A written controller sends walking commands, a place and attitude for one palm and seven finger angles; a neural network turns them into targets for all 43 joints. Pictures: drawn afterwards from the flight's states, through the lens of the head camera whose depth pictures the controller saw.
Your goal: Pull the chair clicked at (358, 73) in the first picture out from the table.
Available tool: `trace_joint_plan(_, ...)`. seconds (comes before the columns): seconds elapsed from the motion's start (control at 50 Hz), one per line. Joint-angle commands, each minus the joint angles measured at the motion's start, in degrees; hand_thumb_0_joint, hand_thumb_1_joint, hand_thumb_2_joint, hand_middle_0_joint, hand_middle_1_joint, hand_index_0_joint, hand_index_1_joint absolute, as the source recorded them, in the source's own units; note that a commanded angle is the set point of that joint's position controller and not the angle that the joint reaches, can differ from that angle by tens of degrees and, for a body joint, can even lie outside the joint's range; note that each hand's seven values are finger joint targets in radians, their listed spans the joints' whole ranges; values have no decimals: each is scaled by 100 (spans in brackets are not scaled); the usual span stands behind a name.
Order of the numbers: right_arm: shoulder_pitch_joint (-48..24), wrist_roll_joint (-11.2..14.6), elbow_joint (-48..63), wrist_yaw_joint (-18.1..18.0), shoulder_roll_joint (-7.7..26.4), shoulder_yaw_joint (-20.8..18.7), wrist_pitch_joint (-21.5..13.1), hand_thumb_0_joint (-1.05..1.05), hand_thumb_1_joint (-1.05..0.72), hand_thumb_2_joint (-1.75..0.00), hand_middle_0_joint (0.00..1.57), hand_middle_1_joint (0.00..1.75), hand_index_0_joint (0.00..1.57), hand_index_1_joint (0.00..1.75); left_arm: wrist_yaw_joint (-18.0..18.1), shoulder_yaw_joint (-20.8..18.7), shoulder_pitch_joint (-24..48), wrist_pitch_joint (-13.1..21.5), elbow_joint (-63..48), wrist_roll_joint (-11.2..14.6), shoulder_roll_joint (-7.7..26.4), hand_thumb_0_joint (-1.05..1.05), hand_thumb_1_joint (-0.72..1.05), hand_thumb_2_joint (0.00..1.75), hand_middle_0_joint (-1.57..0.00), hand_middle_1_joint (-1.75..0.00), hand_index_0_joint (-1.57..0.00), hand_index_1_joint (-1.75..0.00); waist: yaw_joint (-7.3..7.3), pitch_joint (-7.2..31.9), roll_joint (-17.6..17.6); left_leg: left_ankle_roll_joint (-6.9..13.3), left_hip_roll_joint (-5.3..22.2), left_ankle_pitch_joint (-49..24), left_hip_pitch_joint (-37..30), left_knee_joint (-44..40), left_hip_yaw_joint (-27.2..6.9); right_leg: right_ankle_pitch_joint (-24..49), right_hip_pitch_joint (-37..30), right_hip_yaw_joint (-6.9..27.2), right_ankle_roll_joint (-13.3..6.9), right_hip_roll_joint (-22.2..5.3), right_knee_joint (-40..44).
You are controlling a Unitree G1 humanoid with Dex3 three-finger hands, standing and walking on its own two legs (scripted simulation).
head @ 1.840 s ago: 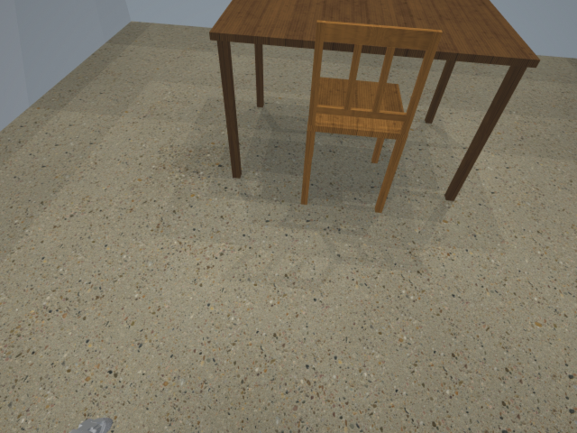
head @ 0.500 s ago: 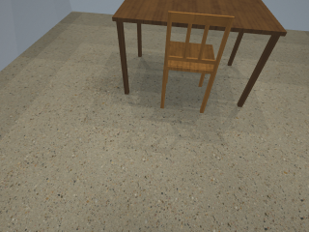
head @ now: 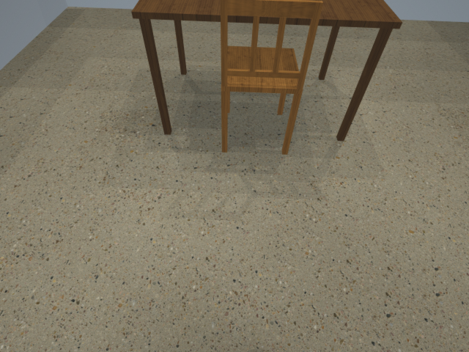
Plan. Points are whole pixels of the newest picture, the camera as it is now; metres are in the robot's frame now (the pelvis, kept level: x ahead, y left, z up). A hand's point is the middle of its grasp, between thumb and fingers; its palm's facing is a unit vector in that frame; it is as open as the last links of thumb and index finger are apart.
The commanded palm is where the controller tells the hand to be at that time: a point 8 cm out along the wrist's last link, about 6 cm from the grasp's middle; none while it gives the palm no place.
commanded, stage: walk to a spot facing it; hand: left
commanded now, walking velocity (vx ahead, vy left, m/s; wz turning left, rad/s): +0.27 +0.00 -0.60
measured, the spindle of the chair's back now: (254, 44) +1.30 +0.01 -0.10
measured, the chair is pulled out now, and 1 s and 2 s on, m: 0.00 0.00 0.00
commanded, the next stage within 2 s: turn to face it in 1.82 s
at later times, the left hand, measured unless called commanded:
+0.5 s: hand out of the picture +0.09 +0.21 -0.16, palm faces -0.12 -0.97 -0.19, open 7.4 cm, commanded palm none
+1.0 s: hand (246, 195) +0.52 +0.01 -0.16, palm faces -0.61 -0.77 -0.19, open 7.4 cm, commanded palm none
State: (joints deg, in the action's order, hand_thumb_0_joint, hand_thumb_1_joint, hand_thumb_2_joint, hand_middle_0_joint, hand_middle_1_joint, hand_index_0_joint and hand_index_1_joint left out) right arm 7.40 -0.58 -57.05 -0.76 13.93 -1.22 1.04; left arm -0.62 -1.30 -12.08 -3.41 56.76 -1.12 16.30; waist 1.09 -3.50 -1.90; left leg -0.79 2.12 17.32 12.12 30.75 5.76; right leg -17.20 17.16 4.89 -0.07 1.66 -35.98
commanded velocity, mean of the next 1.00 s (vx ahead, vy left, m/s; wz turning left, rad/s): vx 0.31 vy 0.00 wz -0.59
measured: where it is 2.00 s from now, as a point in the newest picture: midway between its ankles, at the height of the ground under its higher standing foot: (300, 272)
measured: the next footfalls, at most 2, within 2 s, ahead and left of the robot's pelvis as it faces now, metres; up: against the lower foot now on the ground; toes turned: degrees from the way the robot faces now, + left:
left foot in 0.52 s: +0.23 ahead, +0.13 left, +0.00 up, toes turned -11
right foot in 1.02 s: +0.36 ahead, -0.21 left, +0.00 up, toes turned -40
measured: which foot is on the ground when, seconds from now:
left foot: down 0.00-0.08, up 0.10-0.50, down 0.52-1.00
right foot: down 0.00-0.52, up 0.54-1.00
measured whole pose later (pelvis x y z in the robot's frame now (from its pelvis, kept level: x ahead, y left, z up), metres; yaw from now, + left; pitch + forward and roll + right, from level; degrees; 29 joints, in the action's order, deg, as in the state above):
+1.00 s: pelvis +0.28 -0.05 -0.01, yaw -33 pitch +0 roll +0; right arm 28.1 -1.4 -62.3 -0.5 10.8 -2.5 -2.9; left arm -3.7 -3.9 -0.8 -0.5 49.9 -2.1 13.4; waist -4.3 -6.8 -0.7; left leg -4.5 8.7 27.8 -4.0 27.9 20.7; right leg -11.9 28.7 -8.0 -3.2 -1.2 -37.5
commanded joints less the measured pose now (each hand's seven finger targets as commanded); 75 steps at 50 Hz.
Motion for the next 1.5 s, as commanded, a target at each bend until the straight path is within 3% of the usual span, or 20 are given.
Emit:
trace_joint_plan(0.0, -151, -49, 562, -58, 1304, -346, -97, 0, -90, -90, 20, 30, 20, 30, -58, -272, -277, 71, -633, -11, 460, 0, 90, 90, -20, -30, -20, -30, 92, 377, 1284, 947, 1933, 205, 446, -1165, -1239, -1172, -57, -434, 61, -316, -1169)
trace_joint_plan(0.04, -459, -67, 665, -6, 1213, -335, -48, 0, -90, -90, 20, 30, 20, 30, -108, -327, -1122, 150, -415, -61, 469, 0, 90, 90, -20, -30, -20, -30, 577, 275, 454, 442, 1305, 1409, 1413, 189, -521, -690, -1157, -464, -39, -208, 194)
trace_joint_plan(0.06, -361, -12, 812, 32, 699, -251, -3, 0, -90, -90, 20, 30, 20, 30, -40, -424, -1474, 275, -364, -130, 961, 0, 90, 90, -20, -30, -20, -30, 633, 65, -1557, -111, 303, 2121, 2656, 2387, 267, -1829, -1518, 1830, -524, -1376, 1848)
trace_joint_plan(0.08, -844, -46, 1134, 62, 637, -215, -66, 0, -90, -90, 20, 30, 20, 30, 61, -424, -1707, 311, -415, -33, 1205, 0, 90, 90, -20, -30, -20, -30, 759, -345, -1719, -158, -6, 2019, 3309, 3360, -252, -2065, -907, 3676, -1089, -2234, 2942)
trace_joint_plan(0.1, -854, -38, 1134, 79, 783, -256, -102, 0, -90, -90, 20, 30, 20, 30, 113, -436, -1444, 369, -509, -8, 1145, 0, 90, 90, -20, -30, -20, -30, 548, -476, -1086, -99, 196, 1274, 3174, 3660, -774, -2684, -532, 3848, -1228, -2128, 3174)
trace_joint_plan(0.22, -63, -71, 774, 143, 465, -300, -221, 0, -90, -90, 20, 30, 20, 30, 63, -359, -1006, 632, -485, -3, 582, 0, 90, 90, -20, -30, -20, -30, -12, 93, -324, -284, 383, -238, 2471, 2920, -527, 72, -835, 1663, -1092, -1314, 2427)
trace_joint_plan(0.4, -539, 0, 1111, 145, 258, -248, -405, 0, -90, -90, 20, 30, 20, 30, 85, -440, -1313, 595, -286, -56, 612, 0, 90, 90, -20, -30, -20, -30, 244, 224, -728, -231, 87, 95, 1777, 975, -332, 1004, -1174, 1734, -1072, -1204, 1913)
trace_joint_plan(0.46, 381, 17, 830, 46, 423, -282, -495, 0, -90, -90, 20, 30, 20, 30, 78, -482, -871, 555, -368, -23, 582, 0, 90, 90, -20, -30, -20, -30, -231, 373, -463, -152, -46, -330, -267, -400, -251, 1033, -95, 1459, -770, -780, 1053)
trace_joint_plan(0.5, 1964, -106, 404, -75, 1530, -516, -549, 0, -90, -90, 20, 30, 20, 30, -46, -421, -960, 560, -538, 73, -8, 0, 90, 90, -20, -30, -20, -30, -740, 1270, 2120, 589, 2432, 483, -2788, -1338, -3033, -1442, 2096, 28, -186, 381, -1969)
trace_joint_plan(0.52, 1967, -82, 447, -54, 1457, -464, -475, 0, -90, -90, 20, 30, 20, 30, -58, -455, -762, 598, -634, 12, 119, 0, 90, 90, -20, -30, -20, -30, -707, 966, 1614, 945, 2925, 1226, -2089, -1794, -3562, -1638, 2305, -87, -145, 79, -2892)
trace_joint_plan(0.64, 1151, -53, 432, -89, 328, -194, -631, 0, -90, -90, 20, 30, 20, 30, -253, -431, -400, 338, -524, -95, -145, 0, 90, 90, -20, -30, -20, -30, -68, -164, 1035, 499, 1664, -943, -325, -1883, -584, 316, 2098, -436, 80, -692, -3526)
trace_joint_plan(0.88, 2006, -114, -70, -71, 528, -258, -587, 0, -90, -90, 20, 30, 20, 30, -318, -262, 1489, 307, -1147, -66, -308, 0, 90, 90, -20, -30, -20, -30, -424, -461, 985, 588, 1759, -3406, -1359, -1509, 823, 753, 1819, -1271, -136, -469, -558)
trace_joint_plan(0.96, 1702, -63, 37, -24, 876, -311, -528, 0, -90, -90, 20, 30, 20, 30, -222, -412, -302, 454, -647, -88, 210, 0, 90, 90, -20, -30, -20, -30, 495, 806, 753, 213, 1608, -5112, -953, 1319, 1310, 611, -1096, -1627, -543, 136, 340)
trace_joint_plan(0.98, 1854, 31, 124, 65, 644, -255, -507, 0, -90, -90, 20, 30, 20, 30, -159, -547, -998, 527, -448, -107, 856, 0, 90, 90, -20, -30, -20, -30, 768, 1503, -92, -27, 1282, -2756, 696, 3048, 1269, 624, -3006, -372, -907, -901, 590)
trace_joint_plan(1.0, 1920, 89, 377, 25, 226, -196, -524, 0, -90, -90, 20, 30, 20, 30, -76, -672, -1462, 555, -387, -1, 1465, 0, 90, 90, -20, -30, -20, -30, 710, 2235, -1051, -331, 334, 1661, 2415, 5184, 714, 1497, -3984, 2819, -1703, -2751, 1190)
trace_joint_plan(1.04, 1037, 48, 561, -16, 456, -266, -539, 0, -90, -90, 20, 30, 20, 30, 17, -625, -834, 471, -560, 97, 1243, 0, 90, 90, -20, -30, -20, -30, 544, 1414, -46, -139, 677, 896, 2895, 5511, -410, 870, -2770, 2409, -1648, -2509, 1731)
trace_joint_plan(1.14, 1664, -108, 187, 38, 121, -207, -247, 0, -90, -90, 20, 30, 20, 30, 78, -380, 162, 687, -552, -21, 499, 0, 90, 90, -20, -30, -20, -30, -440, 521, -119, -286, 887, 46, 1725, 3744, -329, 1690, -141, 373, -1100, -1447, 2056)
trace_joint_plan(1.38, -339, -67, 913, 198, 39, -201, -432, 0, -90, -90, 20, 30, 20, 30, 85, -381, -841, 734, -193, -9, 461, 0, 90, 90, -20, -30, -20, -30, 140, 94, -447, -155, 327, -325, 1577, 875, -134, 1960, -896, 945, -1075, -1364, 1856)
trace_joint_plan(1.44, 606, -84, 601, 84, 353, -275, -516, 0, -90, -90, 20, 30, 20, 30, 84, -411, -650, 707, -195, 35, 462, 0, 90, 90, -20, -30, -20, -30, -386, 487, -82, -18, 126, -687, -449, -392, -2, 2663, -382, 606, -740, -922, 511)
trace_joint_plan(1.48, 2006, -170, 279, 0, 1434, -486, -533, 0, -90, -90, 20, 30, 20, 30, -20, -350, -851, 720, -386, 109, -39, 0, 90, 90, -20, -30, -20, -30, -749, 1358, 2114, 945, 2787, -936, -2712, -1236, -2891, -1475, 1873, -603, -150, 139, -2767)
